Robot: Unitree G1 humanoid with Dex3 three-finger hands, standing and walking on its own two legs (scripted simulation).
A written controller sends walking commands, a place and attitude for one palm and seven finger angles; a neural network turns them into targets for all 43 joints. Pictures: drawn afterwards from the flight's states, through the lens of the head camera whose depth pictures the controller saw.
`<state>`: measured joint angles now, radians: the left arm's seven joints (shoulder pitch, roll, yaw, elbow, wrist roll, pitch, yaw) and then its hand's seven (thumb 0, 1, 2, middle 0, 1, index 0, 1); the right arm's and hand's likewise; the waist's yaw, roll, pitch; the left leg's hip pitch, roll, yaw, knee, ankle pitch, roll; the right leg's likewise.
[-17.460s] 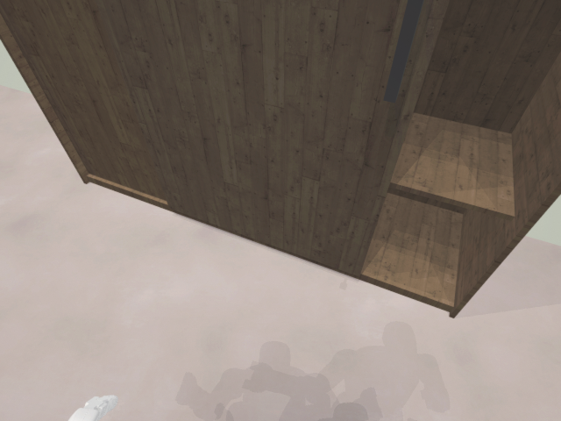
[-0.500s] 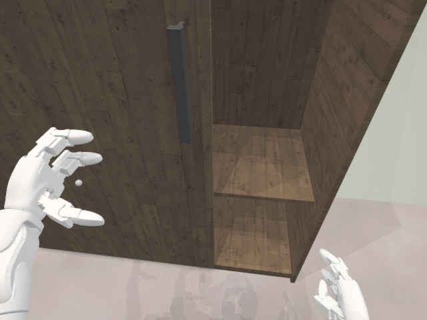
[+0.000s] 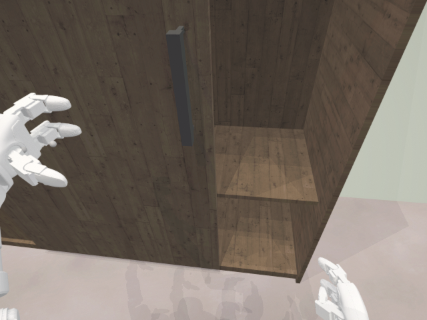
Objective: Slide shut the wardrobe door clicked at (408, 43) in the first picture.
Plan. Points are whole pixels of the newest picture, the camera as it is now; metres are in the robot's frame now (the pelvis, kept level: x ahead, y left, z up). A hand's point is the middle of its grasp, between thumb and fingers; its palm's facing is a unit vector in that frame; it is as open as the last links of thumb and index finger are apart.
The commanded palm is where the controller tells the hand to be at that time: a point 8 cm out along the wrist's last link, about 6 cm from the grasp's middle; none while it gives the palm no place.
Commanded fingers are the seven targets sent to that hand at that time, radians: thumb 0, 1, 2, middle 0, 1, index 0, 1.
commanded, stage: raise the hand with hooked fingers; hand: left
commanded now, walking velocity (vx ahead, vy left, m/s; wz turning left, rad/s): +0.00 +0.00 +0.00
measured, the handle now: (184, 91) +0.53 +0.13 +0.21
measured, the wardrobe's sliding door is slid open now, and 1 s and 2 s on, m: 0.36 0.36 0.36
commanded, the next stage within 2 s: move the hooked fingers beside the handle in 0.32 s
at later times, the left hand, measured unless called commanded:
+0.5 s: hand (71, 147) +0.28 +0.25 +0.24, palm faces +0.03 -0.99 -0.12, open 14.0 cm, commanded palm +0.26 +0.31 +0.24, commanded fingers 0.00 -0.50 0.30 -0.30 -1.20 -0.30 -1.20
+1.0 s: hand (100, 128) +0.35 +0.25 +0.22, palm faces +0.07 -0.99 -0.08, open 14.0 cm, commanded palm +0.32 +0.29 +0.23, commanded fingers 0.00 -0.50 0.30 -0.30 -1.20 -0.30 -1.20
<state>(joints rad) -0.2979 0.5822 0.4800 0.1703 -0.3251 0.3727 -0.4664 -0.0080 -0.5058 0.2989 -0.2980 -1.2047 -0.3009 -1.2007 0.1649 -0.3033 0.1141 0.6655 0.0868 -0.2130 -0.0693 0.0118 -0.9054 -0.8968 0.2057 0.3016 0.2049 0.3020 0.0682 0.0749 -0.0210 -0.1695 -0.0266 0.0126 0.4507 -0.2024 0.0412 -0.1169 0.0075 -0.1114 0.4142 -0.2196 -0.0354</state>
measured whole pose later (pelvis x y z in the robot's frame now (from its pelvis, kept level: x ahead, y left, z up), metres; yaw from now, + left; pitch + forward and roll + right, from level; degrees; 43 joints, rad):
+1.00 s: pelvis +0.01 -0.02 +0.00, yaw -1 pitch -2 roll +0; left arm -0.40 0.53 0.44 0.31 -0.27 0.32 -0.39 -0.01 -0.50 0.30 -0.30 -1.20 -0.30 -1.20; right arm 0.19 -0.30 0.09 0.66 0.09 -0.21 -0.08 0.01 -0.91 -0.90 0.20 0.30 0.20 0.30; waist 0.03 0.08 -0.03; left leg -0.19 0.00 0.02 0.45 -0.22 0.02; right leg -0.15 0.03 -0.10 0.42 -0.24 -0.06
